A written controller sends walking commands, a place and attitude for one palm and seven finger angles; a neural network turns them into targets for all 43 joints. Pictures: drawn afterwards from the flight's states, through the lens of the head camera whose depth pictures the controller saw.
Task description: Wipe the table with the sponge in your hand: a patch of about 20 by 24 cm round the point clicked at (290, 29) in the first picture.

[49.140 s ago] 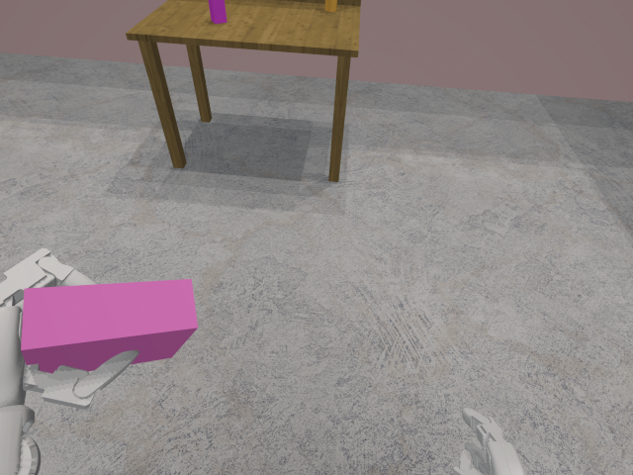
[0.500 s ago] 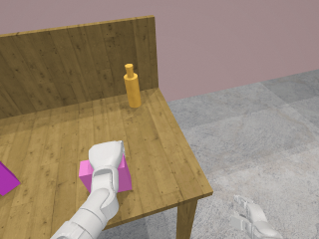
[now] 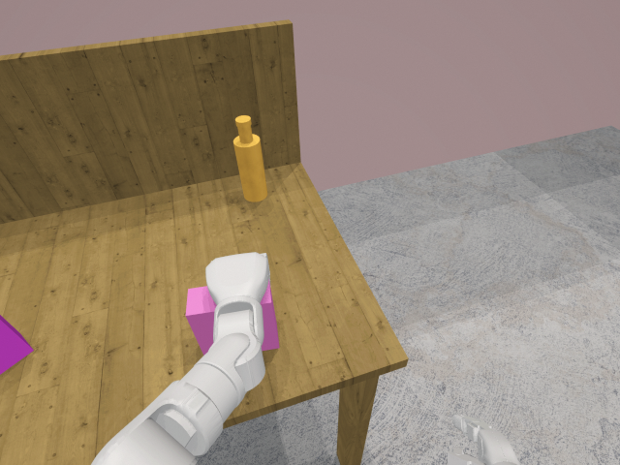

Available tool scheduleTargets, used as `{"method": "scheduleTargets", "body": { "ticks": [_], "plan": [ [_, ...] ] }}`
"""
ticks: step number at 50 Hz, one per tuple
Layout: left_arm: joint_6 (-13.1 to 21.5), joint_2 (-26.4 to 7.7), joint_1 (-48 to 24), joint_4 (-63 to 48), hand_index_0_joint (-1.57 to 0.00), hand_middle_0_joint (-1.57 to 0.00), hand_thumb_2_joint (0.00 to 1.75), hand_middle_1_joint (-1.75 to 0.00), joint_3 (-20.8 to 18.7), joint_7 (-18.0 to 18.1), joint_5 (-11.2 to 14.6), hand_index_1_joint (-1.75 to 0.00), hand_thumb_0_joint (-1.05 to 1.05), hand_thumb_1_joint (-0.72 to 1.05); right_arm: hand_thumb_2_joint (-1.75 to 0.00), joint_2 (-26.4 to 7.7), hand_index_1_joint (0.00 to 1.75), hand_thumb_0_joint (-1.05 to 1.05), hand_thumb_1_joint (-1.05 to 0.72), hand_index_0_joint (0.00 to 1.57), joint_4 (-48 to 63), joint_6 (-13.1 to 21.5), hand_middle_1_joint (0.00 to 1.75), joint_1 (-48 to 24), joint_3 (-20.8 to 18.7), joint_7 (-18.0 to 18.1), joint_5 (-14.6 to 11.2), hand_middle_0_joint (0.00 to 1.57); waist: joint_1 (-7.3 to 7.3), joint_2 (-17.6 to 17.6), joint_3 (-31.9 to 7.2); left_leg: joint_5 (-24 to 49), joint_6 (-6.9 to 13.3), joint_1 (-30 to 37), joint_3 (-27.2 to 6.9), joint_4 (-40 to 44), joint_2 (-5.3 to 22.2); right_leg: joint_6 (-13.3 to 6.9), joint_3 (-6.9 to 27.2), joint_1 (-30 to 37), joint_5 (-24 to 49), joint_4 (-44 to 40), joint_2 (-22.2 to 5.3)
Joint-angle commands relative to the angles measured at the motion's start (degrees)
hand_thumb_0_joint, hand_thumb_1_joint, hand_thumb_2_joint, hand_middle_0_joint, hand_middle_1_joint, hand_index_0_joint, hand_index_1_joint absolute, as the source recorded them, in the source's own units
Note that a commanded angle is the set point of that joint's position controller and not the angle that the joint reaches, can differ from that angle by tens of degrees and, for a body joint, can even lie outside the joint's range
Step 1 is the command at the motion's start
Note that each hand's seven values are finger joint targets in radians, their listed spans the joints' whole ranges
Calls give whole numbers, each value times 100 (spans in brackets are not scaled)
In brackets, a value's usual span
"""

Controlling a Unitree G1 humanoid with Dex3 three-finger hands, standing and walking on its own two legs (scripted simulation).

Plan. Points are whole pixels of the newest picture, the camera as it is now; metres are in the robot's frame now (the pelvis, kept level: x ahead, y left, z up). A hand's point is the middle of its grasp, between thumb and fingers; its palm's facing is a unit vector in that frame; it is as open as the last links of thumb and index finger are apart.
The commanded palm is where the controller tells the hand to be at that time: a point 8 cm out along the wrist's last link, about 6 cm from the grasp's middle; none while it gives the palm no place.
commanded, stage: wipe forward along the third lane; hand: left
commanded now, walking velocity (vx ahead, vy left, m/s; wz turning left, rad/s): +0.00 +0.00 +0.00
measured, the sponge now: (238, 327) +0.34 +0.15 -0.04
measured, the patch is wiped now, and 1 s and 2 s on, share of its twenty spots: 0.90 0.90 0.95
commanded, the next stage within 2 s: wipe back along the third lane in 1.68 s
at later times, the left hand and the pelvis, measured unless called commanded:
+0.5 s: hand (260, 278) +0.40 +0.12 +0.01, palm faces -0.10 -0.02 -1.00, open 9.1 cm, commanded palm +0.37 +0.12 +0.05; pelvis +0.00 -0.01 +0.00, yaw -1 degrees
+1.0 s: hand (249, 259) +0.43 +0.15 +0.02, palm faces -0.11 -0.02 -0.99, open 9.1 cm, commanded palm +0.42 +0.14 +0.05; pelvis +0.00 +0.00 -0.01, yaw -2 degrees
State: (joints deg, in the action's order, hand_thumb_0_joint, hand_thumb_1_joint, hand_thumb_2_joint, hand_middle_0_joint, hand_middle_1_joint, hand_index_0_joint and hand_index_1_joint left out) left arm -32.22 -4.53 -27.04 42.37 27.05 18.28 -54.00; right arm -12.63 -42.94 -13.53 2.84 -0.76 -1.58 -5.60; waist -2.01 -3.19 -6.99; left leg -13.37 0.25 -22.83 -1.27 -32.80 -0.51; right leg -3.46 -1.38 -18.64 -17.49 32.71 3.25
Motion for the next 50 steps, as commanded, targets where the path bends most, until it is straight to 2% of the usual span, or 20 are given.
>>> {"method": "scheduleTargets", "body": {
  "ticks": [1, 2, 3, 4, 7, 8, 9, 11, 13, 16, 21, 30, 32, 33, 36, 38, 42, 44, 48, 50],
  "plan": [
    [96, 417, -2084, -499, -120, -120, 130, -160, 50, 206, 11, -160, 0, 10, -90, -577, 30, 0, -90, 20, 897, 275, 30, -1143, -218, -36, 8, 20, 123, 691, -1083, 447, 189, 817, -38, 242, -4, -76, 122, -178, 1033, -560, -116],
    [93, 411, -2134, -450, -120, -120, 130, -160, 32, 219, 66, -160, 0, 10, -90, -579, 30, 0, -90, 20, 903, 279, 30, -1134, -209, -39, 12, 20, 127, 813, -1112, 393, 199, 774, -29, 247, -18, -53, 125, -134, 1003, -586, -128],
    [82, 119, -2049, -387, -120, -120, 130, -160, -273, 232, 99, -160, 0, 10, -90, -608, 30, 0, -90, 20, 884, 263, 30, -1173, -219, -19, 26, 20, 23, 786, -1152, 384, 179, 719, -36, 304, -15, -75, 192, -36, 1002, -635, -113],
    [85, 192, -2288, -335, -120, -120, 130, -160, -184, 267, 79, -160, 0, 10, -90, -608, 30, 0, -90, 20, 868, 241, 30, -1135, -204, 2, 17, 20, 129, 821, -1175, 395, 190, 738, 1, 262, -20, -45, 173, -31, 1059, -594, -142],
    [5, 133, -2501, 219, -120, -120, 130, -160, -307, 359, 7, -160, 0, 10, -90, -599, 30, 0, -90, 20, 745, 225, 30, -1068, -176, 39, 32, 20, 189, 940, -921, 200, 170, 520, 40, 272, -18, -12, 197, -207, 892, -659, -156],
    [-6, -46, -2609, 319, -120, -120, 130, -160, -501, 366, 5, -160, 0, 10, -90, -623, 30, 0, -90, 20, 696, 203, 30, -1089, -172, 67, 52, 20, 146, 924, -931, 154, 161, 459, 14, 324, -18, -31, 258, -205, 864, -699, -134],
    [1, 21, -2772, 430, -120, -120, 130, -160, -441, 399, -10, -160, 0, 10, -90, -603, 30, 0, -90, 20, 700, 203, 30, -1036, -169, 90, 45, 20, 232, 1003, -909, 104, 177, 449, 67, 293, -18, 9, 246, -216, 807, -693, -169],
    [46, -28, -3078, 603, -120, -120, 130, -160, -531, 464, -18, -160, 0, 10, -90, -586, 30, 0, -90, 20, 636, 240, 30, -972, -172, 126, 65, 20, 286, 931, -975, 23, 177, 394, 112, 247, -21, 39, 290, -265, 751, -699, -199],
    [55, -310, -3002, 836, -120, -120, 130, -160, -791, 465, -78, -160, 0, 10, -90, -623, 30, 0, -90, 20, 595, 215, 30, -935, -175, 174, 112, 20, 217, 847, -1074, 88, 161, 294, 83, 255, -25, 13, 384, -192, 877, -708, -187],
    [61, -74, -3185, 1119, -120, -120, 130, -160, -601, 484, -160, -160, 0, 10, -90, -596, 30, 0, -90, 20, 584, 198, 30, -769, -169, 181, 102, 20, 363, 771, -1129, 98, 168, 224, 145, 157, -14, 46, 368, -268, 984, -645, -221],
    [96, -268, -2992, 1339, -120, -120, 130, -160, -862, 509, -110, -160, 0, 10, -90, -635, 30, 0, -90, 20, 589, 181, 30, -579, -206, 212, 154, 20, 339, 949, -1472, 353, 188, 66, 204, 47, -12, 92, 466, 26, 1629, -566, -252],
    [53, -900, -3097, 1524, -120, -120, 130, -160, -1239, 446, -170, -160, 0, 10, -90, -736, 30, 0, -90, 20, 551, 179, 30, -296, -205, 283, 159, 20, 414, 958, -1429, 425, 220, -238, 228, -16, 0, 148, 555, 96, 1964, -518, -296],
    [55, -715, -3050, 1508, -120, -120, 130, -160, -1091, 401, -206, -160, 0, 10, -90, -722, 30, 0, -90, 20, 570, 176, 30, -250, -210, 267, 152, 20, 432, 911, -1474, 516, 215, -200, 241, -36, 9, 141, 521, 73, 2122, -491, -292],
    [90, -647, -3202, 1404, -120, -120, 130, -160, -1075, 369, -149, -160, 0, 10, -90, -687, 30, 0, -90, 20, 614, 187, 30, -273, -225, 258, 133, 20, 440, 754, -1542, 562, 224, -171, 236, -35, 8, 131, 485, 72, 2146, -477, -287],
    [116, -906, -3202, 1545, -120, -120, 130, -160, -1211, 365, -163, -160, 0, 10, -90, -741, 30, 0, -90, 20, 558, 198, 30, -163, -221, 276, 147, 20, 494, 840, -1405, 442, 231, -208, 255, -52, 30, 153, 512, -42, 1955, -533, -283],
    [169, -916, -3443, 1466, -120, -120, 130, -160, -1231, 353, -134, -160, 0, 10, -90, -734, 30, 0, -90, 20, 567, 221, 30, -125, -221, 285, 138, 20, 520, 802, -1546, 497, 229, -227, 246, -47, 31, 154, 483, 0, 2036, -471, -281],
    [188, -1163, -3489, 1679, -120, -120, 130, -160, -1361, 409, -210, -160, 0, 10, -90, -789, 30, 0, -90, 20, 502, 264, 30, 4, -212, 303, 163, 20, 577, 896, -1480, 437, 231, -293, 254, -87, 59, 176, 479, -136, 1935, -469, -277],
    [211, -1240, -3534, 1751, -120, -120, 130, -160, -1415, 418, -227, -160, 0, 10, -90, -796, 30, 0, -90, 20, 494, 272, 30, 61, -230, 309, 170, 20, 579, 882, -1564, 480, 231, -301, 241, -107, 62, 178, 445, -148, 1923, -423, -275],
    [185, -1135, -4009, 1785, -120, -120, 130, -160, -1318, 421, -240, -160, 0, 10, -90, -770, 30, 0, -90, 20, 471, 303, 30, 110, -224, 297, 161, 20, 697, 686, -1592, 462, 227, -269, 231, -109, 83, 176, 384, -313, 1827, -414, -258],
    [172, -1353, -4083, 1939, -120, -120, 130, -160, -1417, 435, -265, -160, 0, 10, -90, -820, 30, 0, -90, 20, 433, 319, 30, 200, -213, 300, 167, 20, 718, 662, -1577, 384, 225, -315, 219, -135, 94, 185, 366, -410, 1663, -409, -252]
  ]
}}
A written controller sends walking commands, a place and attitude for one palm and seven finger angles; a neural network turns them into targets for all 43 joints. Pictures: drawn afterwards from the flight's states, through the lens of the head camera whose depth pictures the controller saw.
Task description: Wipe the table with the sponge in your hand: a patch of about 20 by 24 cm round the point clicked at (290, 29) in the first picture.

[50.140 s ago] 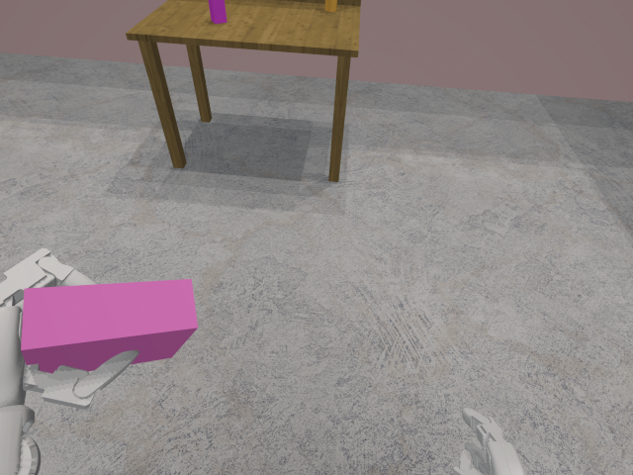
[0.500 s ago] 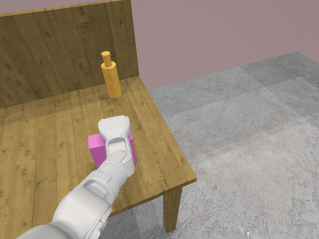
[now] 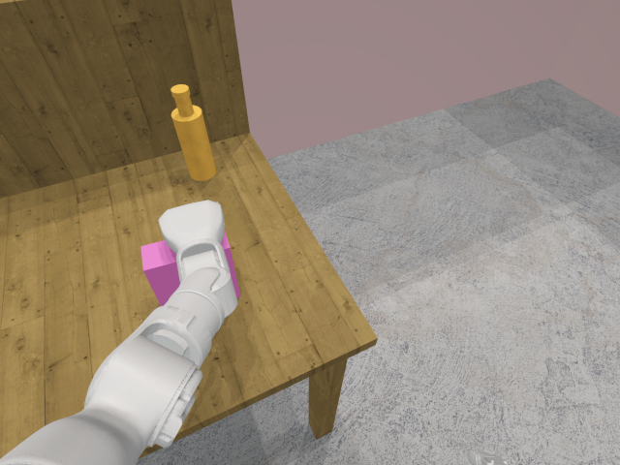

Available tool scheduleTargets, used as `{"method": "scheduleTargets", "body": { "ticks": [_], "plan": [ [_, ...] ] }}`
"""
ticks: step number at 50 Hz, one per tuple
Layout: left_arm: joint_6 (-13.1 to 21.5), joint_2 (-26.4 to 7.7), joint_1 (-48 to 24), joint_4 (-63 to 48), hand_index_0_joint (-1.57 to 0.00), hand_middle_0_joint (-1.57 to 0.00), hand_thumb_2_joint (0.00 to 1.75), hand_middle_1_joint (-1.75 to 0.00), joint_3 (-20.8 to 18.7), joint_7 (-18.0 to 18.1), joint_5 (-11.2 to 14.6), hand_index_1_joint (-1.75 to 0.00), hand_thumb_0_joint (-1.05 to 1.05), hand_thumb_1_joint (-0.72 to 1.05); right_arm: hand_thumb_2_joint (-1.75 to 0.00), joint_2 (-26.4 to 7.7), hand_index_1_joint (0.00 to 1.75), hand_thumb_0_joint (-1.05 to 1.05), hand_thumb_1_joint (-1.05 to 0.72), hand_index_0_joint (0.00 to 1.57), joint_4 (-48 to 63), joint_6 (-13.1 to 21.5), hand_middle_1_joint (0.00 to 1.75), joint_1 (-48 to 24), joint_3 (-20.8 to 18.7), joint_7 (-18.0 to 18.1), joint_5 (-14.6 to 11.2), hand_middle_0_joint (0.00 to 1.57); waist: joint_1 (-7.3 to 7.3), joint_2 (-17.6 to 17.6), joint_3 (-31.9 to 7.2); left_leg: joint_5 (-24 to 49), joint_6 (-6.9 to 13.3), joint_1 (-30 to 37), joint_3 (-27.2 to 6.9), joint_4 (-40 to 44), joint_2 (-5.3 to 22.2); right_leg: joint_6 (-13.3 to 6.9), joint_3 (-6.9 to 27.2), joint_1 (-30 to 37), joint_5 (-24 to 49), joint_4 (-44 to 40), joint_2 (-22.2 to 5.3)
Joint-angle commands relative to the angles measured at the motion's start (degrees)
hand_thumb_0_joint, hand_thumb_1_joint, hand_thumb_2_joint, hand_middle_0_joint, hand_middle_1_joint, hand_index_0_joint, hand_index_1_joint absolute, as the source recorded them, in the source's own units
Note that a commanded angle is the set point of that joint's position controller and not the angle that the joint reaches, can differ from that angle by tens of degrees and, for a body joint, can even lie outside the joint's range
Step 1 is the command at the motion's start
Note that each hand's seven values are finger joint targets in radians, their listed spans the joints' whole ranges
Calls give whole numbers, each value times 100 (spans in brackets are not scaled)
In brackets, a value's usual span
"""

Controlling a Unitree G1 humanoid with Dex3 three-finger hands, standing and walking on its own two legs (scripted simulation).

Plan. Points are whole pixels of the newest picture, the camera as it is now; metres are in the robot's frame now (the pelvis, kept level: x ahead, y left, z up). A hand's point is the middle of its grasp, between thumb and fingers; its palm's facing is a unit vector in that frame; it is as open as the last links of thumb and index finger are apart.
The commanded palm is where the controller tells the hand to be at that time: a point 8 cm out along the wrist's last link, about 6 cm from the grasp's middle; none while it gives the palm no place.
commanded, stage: wipe forward along the third lane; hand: left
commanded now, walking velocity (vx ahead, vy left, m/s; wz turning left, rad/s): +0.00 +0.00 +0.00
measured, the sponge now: (197, 282) +0.41 +0.18 -0.04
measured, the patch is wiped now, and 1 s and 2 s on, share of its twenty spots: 0.90 0.95 0.95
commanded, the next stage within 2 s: wipe back along the third lane in 0.68 s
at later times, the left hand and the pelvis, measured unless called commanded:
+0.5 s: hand (189, 227) +0.47 +0.19 +0.02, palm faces -0.10 +0.00 -0.99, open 9.1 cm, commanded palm +0.46 +0.18 +0.06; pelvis -0.01 +0.03 -0.01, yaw -1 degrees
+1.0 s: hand (186, 215) +0.50 +0.20 +0.02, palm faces -0.08 +0.00 -1.00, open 9.1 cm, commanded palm +0.46 +0.17 +0.06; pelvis +0.01 +0.05 -0.01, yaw -2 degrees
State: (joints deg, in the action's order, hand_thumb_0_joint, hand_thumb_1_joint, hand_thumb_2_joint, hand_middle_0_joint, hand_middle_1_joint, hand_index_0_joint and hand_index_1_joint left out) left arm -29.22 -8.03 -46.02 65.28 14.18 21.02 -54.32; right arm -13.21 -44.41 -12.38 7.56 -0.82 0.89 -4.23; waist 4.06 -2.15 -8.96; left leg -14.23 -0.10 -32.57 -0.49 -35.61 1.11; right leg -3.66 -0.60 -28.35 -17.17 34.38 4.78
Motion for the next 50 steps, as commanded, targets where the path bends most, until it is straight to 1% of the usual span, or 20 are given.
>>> {"method": "scheduleTargets", "body": {
  "ticks": [1, 8, 9, 10, 13, 15, 19, 21, 22, 25, 28, 32, 33, 38, 43, 44, 46, 47, 48, 50],
  "plan": [
    [-127, -955, -2271, -313, -120, -120, 130, -160, -78, 169, -257, -160, 0, 10, -90, -760, 30, 0, -90, 20, 553, 216, 30, -258, -210, 54, 37, 20, 150, 501, -1402, 483, 259, 687, 143, 127, -53, 203, 287, 487, 1627, -559, -403],
    [-5, -791, -2518, -208, -120, -120, 130, -160, -91, 191, -232, -160, 0, 10, -90, -755, 30, 0, -90, 20, 512, 269, 30, -33, -272, -8, 82, 20, 217, 444, -1821, 825, 259, 776, 91, -8, -4, 172, 172, 420, 1973, -371, -338],
    [-2, -951, -2455, -114, -120, -120, 130, -160, -176, 221, -247, -160, 0, 10, -90, -789, 30, 0, -90, 20, 511, 270, 30, 18, -262, -6, 91, 20, 196, 435, -1768, 759, 258, 710, 83, -15, -12, 175, 183, 373, 1869, -381, -331],
    [-11, -930, -2423, -19, -120, -120, 130, -160, -174, 252, -258, -160, 0, 10, -90, -797, 30, 0, -90, 20, 485, 275, 30, 52, -261, -13, 95, 20, 207, 550, -1778, 780, 252, 688, 72, -18, 4, 174, 142, 346, 1872, -344, -322],
    [-37, -799, -2841, 13, -120, -120, 130, -160, -91, 286, -214, -160, 0, 10, -90, -782, 30, 0, -90, 20, 458, 309, 30, 51, -263, -38, 75, 20, 311, 410, -1637, 672, 245, 676, 28, 15, 33, 168, 97, 86, 1585, -362, -302],
    [-80, -863, -2931, 198, -120, -120, 130, -160, -116, 343, -243, -160, 0, 10, -90, -811, 30, 0, -90, 20, 388, 350, 30, 148, -267, -53, 100, 20, 337, 311, -1535, 584, 245, 711, 16, 15, 56, 158, 57, -130, 1324, -379, -266],
    [-120, -1215, -3327, 378, -120, -120, 130, -160, -301, 384, -264, -160, 0, 10, -90, -867, 30, 0, -90, 20, 324, 423, 30, 296, -263, -50, 117, 20, 384, 243, -1700, 521, 244, 636, -30, -11, 66, 159, 49, -195, 1174, -312, -251],
    [-153, -1104, -3511, 456, -120, -120, 130, -160, -191, 382, -323, -160, 0, 10, -90, -869, 30, 0, -90, 20, 287, 449, 30, 357, -270, -66, 128, 20, 466, 95, -1757, 548, 238, 685, -27, -69, 91, 153, 40, -362, 1152, -270, -238],
    [-165, -1042, -3574, 505, -120, -120, 130, -160, -151, 384, -339, -160, 0, 10, -90, -875, 30, 0, -90, 20, 276, 458, 30, 409, -283, -80, 136, 20, 503, 181, -1798, 552, 240, 698, -45, -92, 104, 156, 23, -410, 1130, -255, -223],
    [-163, -1015, -3540, 667, -120, -120, 130, -160, -188, 364, -291, -160, 0, 10, -90, -885, 30, 0, -90, 20, 281, 512, 30, 512, -304, -128, 153, 20, 483, 65, -1920, 634, 227, 756, -88, -134, 120, 138, -24, -511, 1120, -199, -186],
    [-106, -1235, -3918, 619, -120, -120, 130, -160, -346, 346, -190, -160, 0, 10, -90, -922, 30, 0, -90, 20, 279, 566, 30, 571, -308, -118, 147, 20, 557, 190, -2100, 604, 247, 657, -125, -156, 142, 158, -8, -444, 1141, -153, -183],
    [-143, -1302, -4185, 834, -120, -120, 130, -160, -257, 354, -343, -160, 0, 10, -90, -992, 30, 0, -90, 20, 197, 605, 30, 743, -303, -143, 177, 20, 713, 181, -1917, 484, 260, 563, -151, -237, 158, 167, -24, -766, 993, -127, -163],
    [-123, -1353, -4287, 817, -120, -120, 130, -160, -329, 356, -347, -160, 0, 10, -90, -988, 30, 0, -90, 20, 209, 631, 30, 738, -322, -147, 180, 20, 699, -18, -1973, 533, 245, 615, -192, -236, 164, 141, -44, -863, 954, -73, -161],
    [-152, -1510, -4595, 932, -120, -120, 130, -160, -390, 347, -372, -160, 0, 10, -90, -1037, 30, 0, -90, 20, 179, 676, 30, 928, -338, -200, 210, 20, 785, -134, -2176, 614, 239, 635, -254, -358, 187, 136, -69, -1004, 956, 38, -133],
    [-140, -836, -3780, 909, -120, -120, 130, -160, -159, 211, -198, -160, 0, 10, -90, -963, 30, 0, -90, 20, 304, 669, 30, 971, -400, -322, 226, 20, 578, -175, -2603, 1314, 198, 1057, -292, -483, 245, 111, -153, -888, 1395, 112, -82],
    [-102, -870, -3510, 821, -120, -120, 130, -160, -217, 187, -175, -160, 0, 10, -90, -962, 30, 0, -90, 20, 333, 649, 30, 1001, -404, -344, 236, 20, 450, -158, -2727, 1473, 190, 1146, -290, -525, 249, 104, -157, -816, 1510, 115, -72],
    [-61, -480, -3111, 724, -120, -120, 130, -160, -35, 143, -74, -160, 0, 10, -90, -909, 30, 0, -90, 20, 374, 592, 30, 952, -414, -385, 235, 20, 396, -3, -2645, 1656, 188, 1181, -241, -519, 252, 114, -166, -672, 1774, 60, -64],
    [-44, -468, -2968, 676, -120, -120, 130, -160, -61, 149, -24, -160, 0, 10, -90, -906, 30, 0, -90, 20, 381, 566, 30, 923, -419, -394, 225, 20, 368, 208, -2578, 1639, 205, 1095, -198, -493, 242, 131, -150, -503, 1897, 26, -73],
    [-36, -303, -2854, 661, -120, -120, 130, -160, 1, 147, 46, -160, 0, 10, -90, -889, 30, 0, -90, 20, 382, 547, 30, 849, -432, -398, 200, 20, 370, 193, -2443, 1692, 190, 1094, -237, -447, 242, 125, -163, -526, 1894, 22, -83],
    [-83, -288, -2604, 641, -120, -120, 130, -160, -12, 189, 115, -160, 0, 10, -90, -880, 30, 0, -90, 20, 364, 501, 30, 780, -407, -422, 187, 20, 279, 287, -2128, 1602, 200, 1012, -185, -346, 228, 121, -185, -415, 1923, -61, -89]
  ]
}}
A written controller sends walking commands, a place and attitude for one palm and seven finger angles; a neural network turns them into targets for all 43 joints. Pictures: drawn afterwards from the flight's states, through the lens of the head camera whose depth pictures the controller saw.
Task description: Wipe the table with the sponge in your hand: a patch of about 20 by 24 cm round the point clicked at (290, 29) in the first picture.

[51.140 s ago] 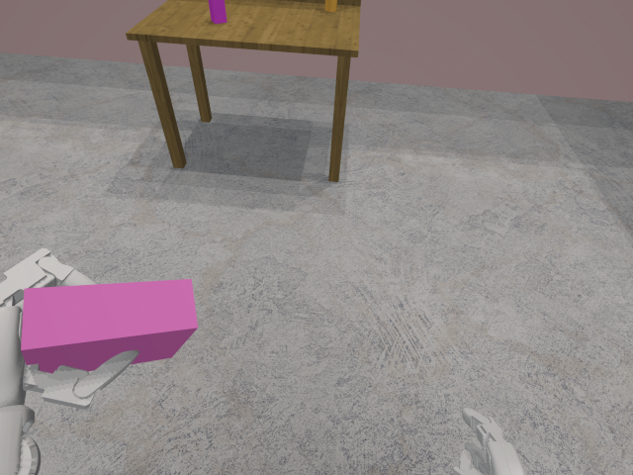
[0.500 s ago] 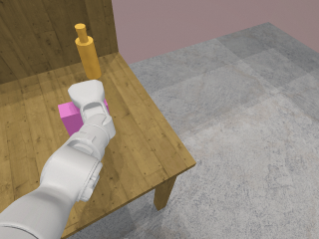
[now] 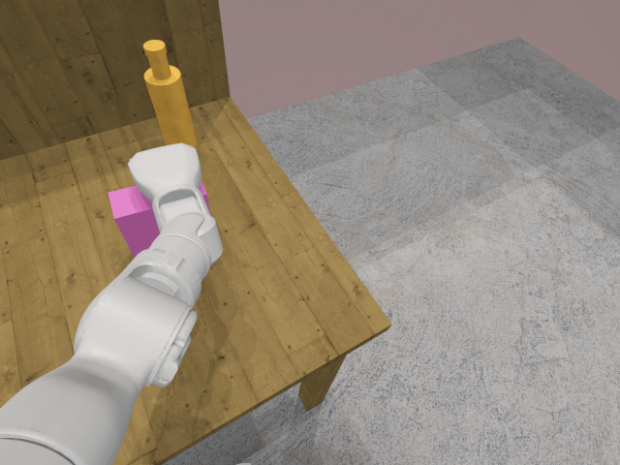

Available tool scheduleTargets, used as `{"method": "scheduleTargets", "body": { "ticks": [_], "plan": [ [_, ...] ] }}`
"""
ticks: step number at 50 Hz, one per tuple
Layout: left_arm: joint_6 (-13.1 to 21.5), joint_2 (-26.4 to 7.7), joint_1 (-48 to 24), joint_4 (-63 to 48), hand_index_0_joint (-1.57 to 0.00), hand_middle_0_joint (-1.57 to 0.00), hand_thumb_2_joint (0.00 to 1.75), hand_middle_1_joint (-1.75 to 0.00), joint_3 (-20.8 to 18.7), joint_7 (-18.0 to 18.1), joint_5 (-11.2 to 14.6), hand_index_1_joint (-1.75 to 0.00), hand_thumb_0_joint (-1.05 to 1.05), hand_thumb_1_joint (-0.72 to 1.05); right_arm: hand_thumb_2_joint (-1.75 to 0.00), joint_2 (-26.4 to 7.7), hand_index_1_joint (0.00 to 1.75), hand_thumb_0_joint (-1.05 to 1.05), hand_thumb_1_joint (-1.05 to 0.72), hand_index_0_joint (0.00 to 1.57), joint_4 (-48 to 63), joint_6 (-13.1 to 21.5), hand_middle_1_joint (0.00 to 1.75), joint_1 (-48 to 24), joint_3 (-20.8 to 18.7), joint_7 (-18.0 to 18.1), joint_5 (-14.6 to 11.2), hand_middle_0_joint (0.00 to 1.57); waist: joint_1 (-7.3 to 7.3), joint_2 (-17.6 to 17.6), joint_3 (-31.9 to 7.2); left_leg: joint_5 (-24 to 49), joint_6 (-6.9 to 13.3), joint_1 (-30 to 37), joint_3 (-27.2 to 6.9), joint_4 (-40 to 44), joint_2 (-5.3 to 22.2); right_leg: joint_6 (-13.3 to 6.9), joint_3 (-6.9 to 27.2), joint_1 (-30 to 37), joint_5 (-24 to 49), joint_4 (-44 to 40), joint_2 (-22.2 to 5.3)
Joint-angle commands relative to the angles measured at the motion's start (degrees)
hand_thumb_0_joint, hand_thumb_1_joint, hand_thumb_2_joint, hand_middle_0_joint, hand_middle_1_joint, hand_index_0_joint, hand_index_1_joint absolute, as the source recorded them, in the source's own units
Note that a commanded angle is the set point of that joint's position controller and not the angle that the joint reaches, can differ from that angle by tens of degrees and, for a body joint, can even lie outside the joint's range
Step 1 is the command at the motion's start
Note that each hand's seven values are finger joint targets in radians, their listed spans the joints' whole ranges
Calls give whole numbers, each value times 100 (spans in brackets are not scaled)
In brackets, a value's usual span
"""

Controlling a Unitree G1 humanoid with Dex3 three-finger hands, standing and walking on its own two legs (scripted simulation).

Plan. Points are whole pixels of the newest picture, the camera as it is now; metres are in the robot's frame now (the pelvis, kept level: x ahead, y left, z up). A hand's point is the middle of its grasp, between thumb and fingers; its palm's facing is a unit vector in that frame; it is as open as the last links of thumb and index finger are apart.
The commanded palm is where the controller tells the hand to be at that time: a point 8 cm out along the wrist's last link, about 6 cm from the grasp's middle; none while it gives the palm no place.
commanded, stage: wipe back along the third lane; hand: left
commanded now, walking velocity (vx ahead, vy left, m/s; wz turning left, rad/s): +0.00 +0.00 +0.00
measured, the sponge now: (170, 230) +0.47 +0.19 -0.03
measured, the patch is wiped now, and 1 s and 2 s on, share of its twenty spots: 0.95 0.95 1.00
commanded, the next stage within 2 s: slide back across to the middle lane in 1.56 s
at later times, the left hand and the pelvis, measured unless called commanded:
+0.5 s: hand (190, 236) +0.41 +0.14 +0.04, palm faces -0.06 -0.01 -1.00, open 9.1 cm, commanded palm +0.38 +0.12 +0.07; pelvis +0.00 -0.01 +0.01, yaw +3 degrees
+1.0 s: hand (210, 260) +0.38 +0.12 +0.03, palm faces -0.07 -0.01 -1.00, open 9.1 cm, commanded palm +0.33 +0.09 +0.06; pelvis -0.01 -0.04 +0.02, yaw +3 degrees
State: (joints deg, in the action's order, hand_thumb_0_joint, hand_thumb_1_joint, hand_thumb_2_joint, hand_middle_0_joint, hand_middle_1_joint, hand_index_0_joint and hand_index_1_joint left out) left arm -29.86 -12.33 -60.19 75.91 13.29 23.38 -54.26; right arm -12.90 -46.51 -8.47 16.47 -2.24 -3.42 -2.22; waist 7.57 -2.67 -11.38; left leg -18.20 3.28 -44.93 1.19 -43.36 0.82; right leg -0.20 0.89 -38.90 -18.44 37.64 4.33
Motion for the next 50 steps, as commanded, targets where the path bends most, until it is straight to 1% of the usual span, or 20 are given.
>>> {"method": "scheduleTargets", "body": {
  "ticks": [1, 2, 3, 5, 8, 10, 13, 16, 23, 28, 30, 32, 35, 37, 38, 41, 43, 46, 48, 50],
  "plan": [
    [-47, 200, -1156, -482, -120, -120, 130, -160, 136, -21, 124, -160, 0, 10, -90, -894, 30, 0, -90, 20, 578, 88, 30, -196, -247, 1, -26, 20, -80, 287, -1770, 1949, -132, 2240, -302, 479, 239, -224, -306, 710, 2091, -445, -54],
    [-75, 139, -1097, -506, -120, -120, 130, -160, 84, 3, 122, -160, 0, 10, -90, -889, 30, 0, -90, 20, 565, 64, 30, -237, -242, 1, -33, 20, -109, 323, -1689, 1901, -132, 2207, -281, 523, 227, -229, -304, 806, 2110, -483, -68],
    [-64, 139, -1193, -634, -120, -120, 130, -160, 81, 22, 103, -160, 0, 10, -90, -876, 30, 0, -90, 20, 578, 45, 30, -328, -240, -5, -51, 20, -131, 82, -1677, 1955, -151, 2299, -304, 573, 226, -258, -290, 775, 2036, -465, -92],
    [-118, 228, -955, -645, -120, -120, 130, -160, 156, 43, 62, -160, 0, 10, -90, -840, 30, 0, -90, 20, 583, -15, 30, -397, -229, -29, -50, 20, -211, 91, -1584, 2027, -158, 2397, -294, 608, 215, -286, -326, 831, 2078, -506, -90],
    [-99, 729, -1024, -889, -120, -120, 130, -160, 496, 5, 93, -160, 0, 10, -90, -763, 30, 0, -90, 20, 644, -76, 30, -627, -232, -30, -67, 20, -156, 186, -1434, 2099, -156, 2556, -338, 679, 234, -302, -357, 812, 2084, -547, -97],
    [-98, 587, -671, -857, -120, -120, 130, -160, 382, 28, 70, -160, 0, 10, -90, -789, 30, 0, -90, 20, 659, -137, 30, -660, -229, -18, -47, 20, -233, 453, -1476, 2112, -149, 2566, -299, 697, 206, -296, -343, 1027, 2219, -587, -109],
    [-35, 914, -641, -1166, -120, -120, 130, -160, 573, 25, 104, -160, 0, 10, -90, -711, 30, 0, -90, 20, 749, -205, 30, -900, -234, 7, -70, 20, -278, 457, -1560, 2228, -163, 2684, -296, 733, 189, -309, -332, 1148, 2342, -584, -143],
    [-69, 1056, -484, -1168, -120, -120, 130, -160, 696, 91, 49, -160, 0, 10, -90, -684, 30, 0, -90, 20, 749, -289, 30, -1021, -228, 9, -60, 20, -297, 482, -1427, 2195, -188, 2776, -303, 766, 184, -320, -352, 1115, 2265, -621, -141],
    [-162, 965, -704, -1236, -120, -120, 130, -160, 624, 212, 43, -160, 0, 10, -90, -642, 30, 0, -90, 20, 731, -379, 30, -1372, -185, 73, -72, 20, -324, 358, -1300, 1712, -214, 2699, -289, 916, 106, -358, -309, 1233, 1901, -734, -178],
    [-155, 1201, -627, -1263, -120, -120, 130, -160, 780, 215, 55, -160, 0, 10, -90, -596, 30, 0, -90, 20, 770, -415, 30, -1478, -182, 93, -70, 20, -325, 432, -1310, 1514, -190, 2666, -259, 943, 63, -360, -280, 1343, 1827, -800, -184],
    [-142, 1084, -368, -1221, -120, -120, 130, -160, 692, 234, 88, -160, 0, 10, -90, -623, 30, 0, -90, 20, 772, -420, 30, -1486, -169, 117, -61, 20, -389, 603, -1336, 1430, -181, 2591, -213, 975, 43, -338, -236, 1495, 1856, -837, -197],
    [-156, 1181, -195, -1224, -120, -120, 130, -160, 770, 225, 102, -160, 0, 10, -90, -618, 30, 0, -90, 20, 798, -434, 30, -1522, -157, 122, -77, 20, -425, 721, -1313, 1379, -180, 2530, -194, 1012, 28, -331, -224, 1599, 1885, -862, -208],
    [-120, 1057, -114, -1311, -120, -120, 130, -160, 690, 241, 122, -160, 0, 10, -90, -629, 30, 0, -90, 20, 803, -433, 30, -1566, -155, 134, -86, 20, -464, 718, -1234, 1299, -167, 2471, -152, 1037, 4, -324, -167, 1699, 1910, -913, -233],
    [-144, 1179, 12, -1353, -120, -120, 130, -160, 807, 230, 110, -160, 0, 10, -90, -606, 30, 0, -90, 20, 827, -431, 30, -1593, -148, 124, -96, 20, -490, 588, -1123, 1170, -164, 2449, -123, 1088, -14, -330, -149, 1686, 1764, -975, -236],
    [-128, 1108, 3, -1387, -120, -120, 130, -160, 716, 226, 143, -160, 0, 10, -90, -609, 30, 0, -90, 20, 830, -421, 30, -1604, -163, 127, -109, 20, -499, 771, -1167, 1203, -153, 2418, -152, 1094, -11, -330, -161, 1790, 1821, -970, -240],
    [-154, 983, 363, -1423, -120, -120, 130, -160, 666, 213, 152, -160, 0, 10, -90, -628, 30, 0, -90, 20, 855, -428, 30, -1662, -146, 134, -118, 20, -592, 764, -1013, 1073, -157, 2334, -94, 1149, -46, -319, -100, 1880, 1760, -1049, -266],
    [-141, 1085, 292, -1522, -120, -120, 130, -160, 741, 187, 182, -160, 0, 10, -90, -600, 30, 0, -90, 20, 884, -418, 30, -1727, -147, 138, -149, 20, -566, 806, -963, 1008, -148, 2336, -115, 1179, -42, -315, -107, 1880, 1652, -1074, -270],
    [-149, 1006, 683, -1565, -120, -120, 130, -160, 712, 163, 188, -160, 0, 10, -90, -627, 30, 0, -90, 20, 905, -414, 30, -1733, -146, 138, -148, 20, -660, 897, -927, 974, -139, 2349, -69, 1208, -66, -316, -58, 1967, 1641, -1124, -271],
    [-119, 1170, 826, -1746, -120, -120, 130, -160, 814, 114, 228, -160, 0, 10, -90, -592, 30, 0, -90, 20, 983, -413, 30, -1801, -163, 124, -170, 20, -685, 931, -1005, 1118, -129, 2395, -91, 1201, -65, -327, -73, 2074, 1842, -1091, -281],
    [-139, 1174, 1025, -1845, -120, -120, 130, -160, 904, 102, 225, -160, 0, 10, -90, -611, 30, 0, -90, 20, 1015, -432, 30, -1853, -145, 111, -171, 20, -705, 861, -846, 1020, -128, 2426, -42, 1229, -82, -323, -25, 2042, 1749, -1161, -283]
  ]
}}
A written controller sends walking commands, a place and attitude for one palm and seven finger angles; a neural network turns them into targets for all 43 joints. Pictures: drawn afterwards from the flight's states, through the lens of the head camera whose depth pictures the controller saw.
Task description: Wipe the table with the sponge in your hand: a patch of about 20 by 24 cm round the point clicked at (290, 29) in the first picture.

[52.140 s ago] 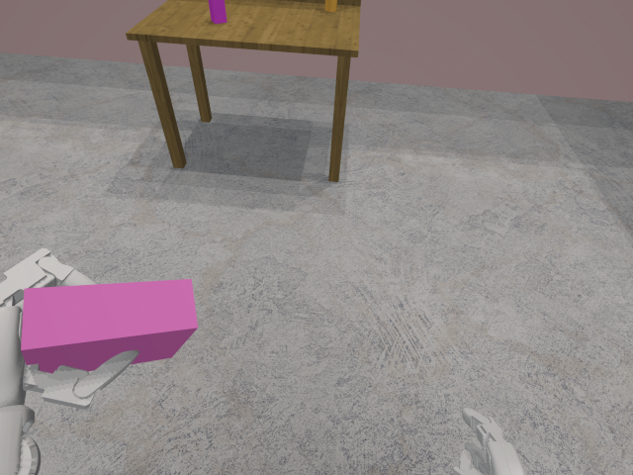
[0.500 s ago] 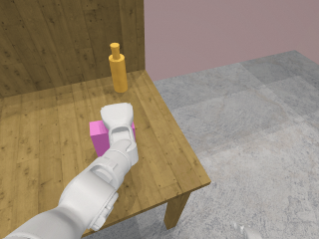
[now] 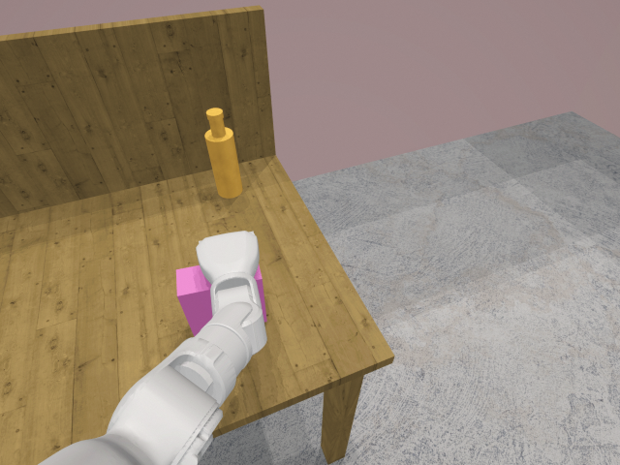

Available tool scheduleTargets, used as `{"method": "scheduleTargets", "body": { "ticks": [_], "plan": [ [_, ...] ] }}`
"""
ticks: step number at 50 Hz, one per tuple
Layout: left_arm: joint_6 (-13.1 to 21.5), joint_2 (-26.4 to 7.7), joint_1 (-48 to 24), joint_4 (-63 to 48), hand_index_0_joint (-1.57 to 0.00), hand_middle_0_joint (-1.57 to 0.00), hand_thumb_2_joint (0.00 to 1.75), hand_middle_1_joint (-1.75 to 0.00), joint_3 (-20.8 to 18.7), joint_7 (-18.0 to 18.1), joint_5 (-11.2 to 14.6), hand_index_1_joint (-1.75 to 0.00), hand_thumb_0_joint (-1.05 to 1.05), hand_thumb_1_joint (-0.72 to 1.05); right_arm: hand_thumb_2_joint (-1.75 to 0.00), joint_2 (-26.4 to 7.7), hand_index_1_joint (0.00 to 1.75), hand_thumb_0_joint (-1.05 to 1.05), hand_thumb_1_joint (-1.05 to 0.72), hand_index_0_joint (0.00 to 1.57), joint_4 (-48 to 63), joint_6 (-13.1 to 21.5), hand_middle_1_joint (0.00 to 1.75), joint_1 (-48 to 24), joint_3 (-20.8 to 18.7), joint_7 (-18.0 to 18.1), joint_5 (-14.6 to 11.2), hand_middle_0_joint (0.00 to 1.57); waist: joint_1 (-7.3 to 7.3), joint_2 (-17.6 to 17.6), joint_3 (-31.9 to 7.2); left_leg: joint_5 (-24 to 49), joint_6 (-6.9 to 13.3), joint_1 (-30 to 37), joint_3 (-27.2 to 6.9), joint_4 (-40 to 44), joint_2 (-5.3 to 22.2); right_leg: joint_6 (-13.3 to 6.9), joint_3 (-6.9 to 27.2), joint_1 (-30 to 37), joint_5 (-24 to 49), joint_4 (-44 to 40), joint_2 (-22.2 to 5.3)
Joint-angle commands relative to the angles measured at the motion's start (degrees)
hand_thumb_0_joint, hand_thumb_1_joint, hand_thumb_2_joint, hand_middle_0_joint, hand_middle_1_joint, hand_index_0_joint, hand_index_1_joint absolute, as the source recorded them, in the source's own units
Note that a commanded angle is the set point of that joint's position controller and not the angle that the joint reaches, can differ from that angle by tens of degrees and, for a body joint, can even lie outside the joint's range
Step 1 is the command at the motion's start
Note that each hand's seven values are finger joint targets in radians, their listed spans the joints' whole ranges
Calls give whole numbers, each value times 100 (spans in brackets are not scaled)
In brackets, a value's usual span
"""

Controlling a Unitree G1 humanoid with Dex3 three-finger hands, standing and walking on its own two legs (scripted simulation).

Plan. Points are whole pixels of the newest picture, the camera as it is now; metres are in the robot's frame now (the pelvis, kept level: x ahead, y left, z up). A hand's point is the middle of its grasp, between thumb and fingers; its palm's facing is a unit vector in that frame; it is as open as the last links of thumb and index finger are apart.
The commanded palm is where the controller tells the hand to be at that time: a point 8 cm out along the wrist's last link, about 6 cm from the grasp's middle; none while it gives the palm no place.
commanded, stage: wipe back along the third lane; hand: left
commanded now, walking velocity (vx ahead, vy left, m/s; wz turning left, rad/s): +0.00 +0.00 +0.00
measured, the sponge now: (226, 305) +0.38 +0.16 -0.04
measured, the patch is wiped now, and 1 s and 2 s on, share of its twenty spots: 0.95 1.00 1.00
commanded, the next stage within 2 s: slide back across to the middle lane in 0.56 s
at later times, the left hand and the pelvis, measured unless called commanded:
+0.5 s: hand (237, 303) +0.34 +0.12 +0.02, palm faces -0.04 -0.04 -1.00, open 9.1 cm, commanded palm +0.30 +0.10 +0.05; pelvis +0.01 -0.01 +0.00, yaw +1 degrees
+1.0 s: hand (220, 317) +0.32 +0.14 +0.02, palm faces -0.06 -0.07 -1.00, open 9.1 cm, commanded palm +0.28 +0.14 +0.07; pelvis -0.01 -0.01 +0.00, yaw +0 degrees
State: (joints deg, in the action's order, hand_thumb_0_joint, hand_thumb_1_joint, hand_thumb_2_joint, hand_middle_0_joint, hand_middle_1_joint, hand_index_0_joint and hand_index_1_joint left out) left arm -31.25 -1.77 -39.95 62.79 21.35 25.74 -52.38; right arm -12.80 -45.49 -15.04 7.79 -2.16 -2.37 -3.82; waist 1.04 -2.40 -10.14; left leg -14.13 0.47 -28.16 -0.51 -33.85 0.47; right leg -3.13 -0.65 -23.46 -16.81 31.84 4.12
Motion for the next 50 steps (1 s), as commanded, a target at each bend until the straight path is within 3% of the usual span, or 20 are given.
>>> {"method": "scheduleTargets", "body": {
  "ticks": [1, 7, 10, 13, 15, 18, 22, 27, 28, 31, 33, 35, 37, 38, 42, 43, 44, 46, 48, 50],
  "plan": [
    [-16, 91, -1007, -559, -120, -120, 130, -160, 108, -147, 4, -160, 0, 10, -90, -620, 30, 0, -90, 20, 909, 213, 30, -1013, -150, 6, -20, 20, -40, 865, -900, 568, 148, 759, 124, 279, -49, -32, 129, 457, 1509, -596, -261],
    [-88, 61, -818, -768, -120, -120, 130, -160, 155, -217, 9, -160, 0, 10, -90, -605, 30, 0, -90, 20, 990, 187, 30, -1179, -112, 22, -36, 20, -83, 825, -721, 484, 150, 824, 132, 321, -87, -39, 163, 459, 1358, -666, -275],
    [-101, 55, -681, -989, -120, -120, 130, -160, 190, -274, -7, -160, 0, 10, -90, -614, 30, 0, -90, 20, 1061, 139, 30, -1253, -114, 19, -43, 20, -109, 863, -787, 654, 156, 907, 129, 292, -91, -51, 198, 577, 1653, -618, -278],
    [-142, 70, -124, -1330, -120, -120, 130, -160, 186, -373, 51, -160, 0, 10, -90, -610, 30, 0, -90, 20, 1195, 90, 30, -1372, -118, -10, -42, 20, -264, 949, -958, 940, 156, 956, 109, 295, -107, -83, 212, 883, 2130, -572, -289],
    [-177, 51, 32, -1515, -120, -120, 130, -160, 286, -407, -13, -160, 0, 10, -90, -639, 30, 0, -90, 20, 1231, 24, 30, -1436, -103, -13, -50, 20, -230, 1009, -836, 988, 153, 996, 128, 282, -118, -72, 257, 887, 2249, -563, -297],
    [-251, 234, 454, -1936, -120, -120, 130, -160, 463, -523, -15, -160, 0, 10, -90, -614, 30, 0, -90, 20, 1361, -20, 30, -1588, -104, -80, -80, 20, -339, 891, -828, 1179, 155, 1084, 88, 282, -133, -136, 257, 972, 2472, -523, -284],
    [-367, 281, 840, -2454, -120, -120, 130, -160, 701, -647, -21, -160, 0, 10, -90, -619, 30, 0, -90, 20, 1466, -70, 30, -1750, -73, -124, -114, 20, -325, 965, -650, 1180, 169, 1194, 110, 293, -162, -124, 297, 1013, 2500, -574, -292],
    [-429, 184, 763, -2670, -120, -120, 130, -160, 716, -737, -93, -160, 0, 10, -90, -631, 30, 0, -90, 20, 1444, -66, 30, -1839, -36, -114, -124, 20, -305, 965, -450, 1022, 157, 1201, 63, 331, -176, -138, 281, 847, 2144, -572, -259],
    [-422, -45, 732, -2702, -120, -120, 130, -160, 506, -741, -107, -160, 0, 10, -90, -654, 30, 0, -90, 20, 1424, -70, 30, -1904, -49, -102, -126, 20, -373, 840, -458, 1018, 138, 1203, 18, 371, -164, -183, 357, 822, 2070, -579, -235],
    [-394, 227, 601, -2686, -120, -120, 130, -160, 749, -727, -183, -160, 0, 10, -90, -616, 30, 0, -90, 20, 1418, -42, 30, -1863, -40, -107, -125, 20, -292, 853, -495, 1014, 146, 1252, 56, 297, -168, -158, 270, 746, 2051, -505, -243],
    [-377, 41, 675, -2732, -120, -120, 130, -160, 564, -741, -207, -160, 0, 10, -90, -640, 30, 0, -90, 20, 1416, -39, 30, -1923, -52, -103, -116, 20, -400, 855, -628, 1043, 126, 1218, 0, 330, -167, -197, 330, 784, 2045, -492, -219],
    [-347, -3, 484, -2824, -120, -120, 130, -160, 573, -699, -236, -160, 0, 10, -90, -623, 30, 0, -90, 20, 1427, -41, 30, -1903, -54, -87, -125, 20, -346, 856, -699, 986, 132, 1275, 31, 321, -158, -164, 279, 793, 1915, -468, -238],
    [-323, -33, 568, -3047, -120, -120, 130, -160, 554, -683, -235, -160, 0, 10, -90, -605, 30, 0, -90, 20, 1497, -9, 30, -1919, -58, -87, -118, 20, -412, 683, -858, 1025, 136, 1344, 41, 322, -170, -175, 251, 886, 1886, -449, -236],
    [-308, -334, 658, -3137, -120, -120, 130, -160, 237, -677, -192, -160, 0, 10, -90, -619, 30, 0, -90, 20, 1507, -3, 30, -1979, -64, -71, -109, 20, -515, 677, -921, 1025, 135, 1328, -3, 365, -181, -200, 339, 973, 1885, -498, -210],
    [-365, -545, 663, -3251, -120, -120, 130, -160, 170, -669, -259, -160, 0, 10, -90, -626, 30, 0, -90, 20, 1487, 30, 30, -1985, -11, -7, -140, 20, -432, 808, -610, 787, 141, 1292, 26, 444, -194, -142, 383, 923, 1544, -638, -232],
    [-384, -781, 701, -3316, -120, -120, 130, -160, -86, -686, -241, -160, 0, 10, -90, -646, 30, 0, -90, 20, 1510, 40, 30, -2044, 0, 12, -137, 20, -533, 664, -551, 713, 137, 1255, -21, 528, -207, -177, 445, 929, 1402, -696, -208],
    [-393, -675, 545, -3303, -120, -120, 130, -160, 113, -707, -300, -160, 0, 10, -90, -637, 30, 0, -90, 20, 1491, 46, 30, -2025, 22, 30, -157, 20, -411, 719, -445, 649, 148, 1294, 1, 533, -197, -146, 374, 858, 1243, -684, -229],
    [-374, -627, 301, -3344, -120, -120, 130, -160, 213, -762, -332, -160, 0, 10, -90, -620, 30, 0, -90, 20, 1490, 112, 30, -2009, 23, 72, -178, 20, -348, 695, -315, 461, 172, 1344, 2, 563, -201, -121, 355, 689, 836, -806, -219],
    [-313, -1041, 384, -3398, -120, -120, 130, -160, -195, -800, -308, -160, 0, 10, -90, -666, 30, 0, -90, 20, 1476, 159, 30, -1982, 3, 115, -163, 20, -464, 682, -443, 440, 171, 1356, -42, 612, -218, -155, 448, 812, 775, -844, -201],
    [-214, -925, 369, -3446, -120, -120, 130, -160, -44, -869, -249, -160, 0, 10, -90, -647, 30, 0, -90, 20, 1503, 201, 30, -1933, 29, 162, -188, 20, -379, 716, -474, 429, 193, 1390, 10, 580, -225, -111, 419, 841, 821, -851, -230]
  ]
}}
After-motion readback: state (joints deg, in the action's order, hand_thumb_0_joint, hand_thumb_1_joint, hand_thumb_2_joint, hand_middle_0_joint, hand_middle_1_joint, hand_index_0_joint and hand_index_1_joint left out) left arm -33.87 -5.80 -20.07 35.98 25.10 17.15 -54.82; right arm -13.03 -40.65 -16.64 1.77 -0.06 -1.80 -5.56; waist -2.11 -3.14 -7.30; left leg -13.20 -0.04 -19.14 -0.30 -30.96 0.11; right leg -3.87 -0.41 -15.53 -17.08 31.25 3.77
